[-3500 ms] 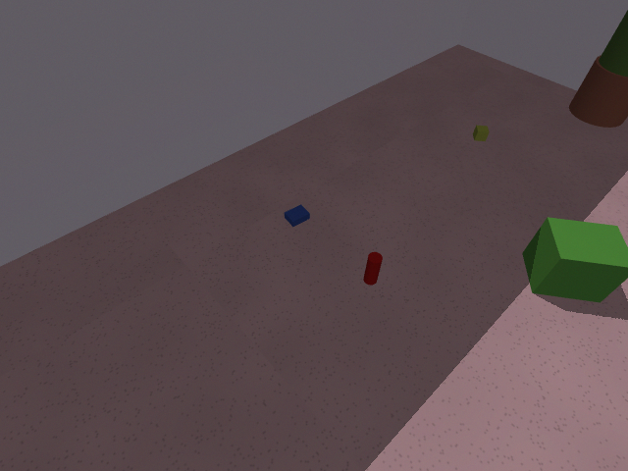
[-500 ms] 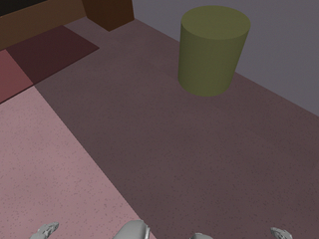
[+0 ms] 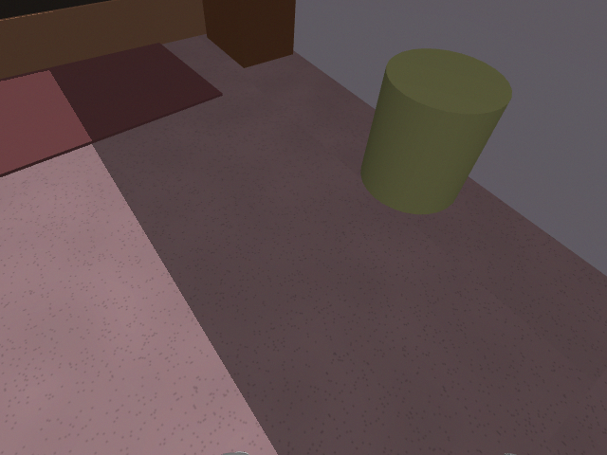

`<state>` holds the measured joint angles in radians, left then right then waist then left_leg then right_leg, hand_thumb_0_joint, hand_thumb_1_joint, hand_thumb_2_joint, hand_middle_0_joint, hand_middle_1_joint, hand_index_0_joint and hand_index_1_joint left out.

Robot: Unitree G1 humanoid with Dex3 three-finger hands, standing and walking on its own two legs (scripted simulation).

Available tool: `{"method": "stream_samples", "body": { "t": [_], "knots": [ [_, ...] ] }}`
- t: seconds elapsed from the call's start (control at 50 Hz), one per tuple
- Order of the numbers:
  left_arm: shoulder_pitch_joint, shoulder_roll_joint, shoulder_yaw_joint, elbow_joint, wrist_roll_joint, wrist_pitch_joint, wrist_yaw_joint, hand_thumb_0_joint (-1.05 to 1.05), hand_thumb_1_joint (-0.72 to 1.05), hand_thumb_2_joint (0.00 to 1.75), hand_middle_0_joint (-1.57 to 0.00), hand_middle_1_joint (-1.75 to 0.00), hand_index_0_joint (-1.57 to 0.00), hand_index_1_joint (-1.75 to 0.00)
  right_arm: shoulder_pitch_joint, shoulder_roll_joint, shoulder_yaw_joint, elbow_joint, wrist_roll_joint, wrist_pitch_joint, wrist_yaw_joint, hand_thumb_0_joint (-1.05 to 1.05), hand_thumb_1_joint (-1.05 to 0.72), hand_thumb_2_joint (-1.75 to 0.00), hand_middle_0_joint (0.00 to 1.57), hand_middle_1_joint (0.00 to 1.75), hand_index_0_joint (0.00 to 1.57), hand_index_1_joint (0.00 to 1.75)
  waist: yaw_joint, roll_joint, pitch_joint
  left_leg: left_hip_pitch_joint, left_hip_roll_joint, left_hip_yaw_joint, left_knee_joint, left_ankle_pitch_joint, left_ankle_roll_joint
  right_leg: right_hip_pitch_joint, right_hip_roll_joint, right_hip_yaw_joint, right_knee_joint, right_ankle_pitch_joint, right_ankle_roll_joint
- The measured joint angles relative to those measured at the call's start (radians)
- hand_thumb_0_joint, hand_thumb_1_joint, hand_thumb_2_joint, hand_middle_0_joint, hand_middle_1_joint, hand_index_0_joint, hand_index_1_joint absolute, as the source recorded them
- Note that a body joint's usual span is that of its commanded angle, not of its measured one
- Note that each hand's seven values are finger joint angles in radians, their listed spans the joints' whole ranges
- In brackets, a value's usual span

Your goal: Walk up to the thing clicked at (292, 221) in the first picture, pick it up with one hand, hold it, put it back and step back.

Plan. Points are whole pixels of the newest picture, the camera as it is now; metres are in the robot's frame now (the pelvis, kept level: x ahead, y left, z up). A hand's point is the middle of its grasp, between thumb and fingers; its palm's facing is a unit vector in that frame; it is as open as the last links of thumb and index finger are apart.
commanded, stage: walk up
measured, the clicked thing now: out of the picture +0.01 -1.24 -0.73
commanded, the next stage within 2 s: stand in 0.74 s
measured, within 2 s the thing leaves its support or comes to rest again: neither
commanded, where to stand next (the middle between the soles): +0.08 -0.02 m, yaw -1 degrees
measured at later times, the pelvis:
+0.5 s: pelvis +0.01 -0.02 +0.02, yaw +3 degrees
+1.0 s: pelvis +0.02 -0.03 +0.03, yaw +2 degrees
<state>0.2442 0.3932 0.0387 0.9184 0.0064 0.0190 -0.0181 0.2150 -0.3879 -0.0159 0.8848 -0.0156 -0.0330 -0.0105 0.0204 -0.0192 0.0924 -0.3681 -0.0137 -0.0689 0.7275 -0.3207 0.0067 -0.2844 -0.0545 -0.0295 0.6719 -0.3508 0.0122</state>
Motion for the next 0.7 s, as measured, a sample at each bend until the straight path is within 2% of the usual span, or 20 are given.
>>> {"method": "stream_samples", "body": {
  "t": [0.02, 0.06, 0.12, 0.32, 0.7],
  "knots": [
    [-0.001, -0.008, -0.005, 0.008, 0.004, -0.005, 0.001, 0.01, 0.90, 0.90, -0.20, -0.30, -0.20, -0.30, -0.010, -0.001, -0.001, 0.006, 0.005, 0.007, 0.000, 0.01, -0.90, -0.90, 0.21, 0.30, 0.21, 0.30, 0.000, 0.018, 0.001, 0.001, 0.008, -0.012, 0.001, 0.001, -0.004, 0.011, 0.009, -0.011, -0.017, 0.015, 0.015],
    [0.003, -0.011, -0.015, 0.017, 0.011, -0.012, -0.001, 0.01, 0.90, 0.90, -0.20, -0.30, -0.20, -0.30, -0.024, 0.006, -0.001, 0.019, 0.010, 0.014, 0.001, 0.01, -0.90, -0.90, 0.20, 0.30, 0.21, 0.30, 0.004, 0.022, -0.011, 0.007, 0.001, -0.019, -0.020, 0.009, -0.004, 0.016, 0.002, -0.018, -0.027, 0.016, 0.024],
    [-0.004, -0.011, -0.025, 0.040, 0.010, -0.009, -0.004, 0.01, 0.90, 0.90, -0.20, -0.30, -0.20, -0.30, -0.037, 0.014, 0.001, 0.045, 0.006, 0.010, 0.007, 0.01, -0.90, -0.90, 0.20, 0.30, 0.21, 0.30, 0.007, 0.014, -0.027, 0.032, -0.021, -0.018, -0.069, 0.037, -0.008, 0.023, -0.022, -0.018, -0.029, 0.009, 0.022],
    [-0.076, -0.004, -0.029, 0.094, -0.001, -0.031, 0.000, 0.01, 0.90, 0.90, -0.20, -0.30, -0.20, -0.30, -0.082, 0.032, 0.022, 0.128, 0.009, 0.005, 0.022, 0.01, -0.90, -0.90, 0.20, 0.30, 0.21, 0.30, 0.008, 0.027, -0.040, 0.082, -0.017, -0.046, -0.168, 0.082, -0.020, 0.083, -0.017, -0.049, -0.131, 0.050, 0.023],
    [-0.164, -0.024, -0.024, 0.171, 0.000, -0.026, 0.001, 0.01, 0.90, 0.90, -0.20, -0.30, -0.20, -0.30, -0.115, 0.025, 0.018, 0.227, 0.006, 0.016, 0.015, 0.01, -0.90, -0.90, 0.20, 0.30, 0.21, 0.30, -0.010, 0.018, -0.036, 0.149, -0.005, -0.074, -0.290, 0.133, -0.035, 0.163, -0.005, -0.080, -0.261, 0.097, 0.014]
  ]
}}
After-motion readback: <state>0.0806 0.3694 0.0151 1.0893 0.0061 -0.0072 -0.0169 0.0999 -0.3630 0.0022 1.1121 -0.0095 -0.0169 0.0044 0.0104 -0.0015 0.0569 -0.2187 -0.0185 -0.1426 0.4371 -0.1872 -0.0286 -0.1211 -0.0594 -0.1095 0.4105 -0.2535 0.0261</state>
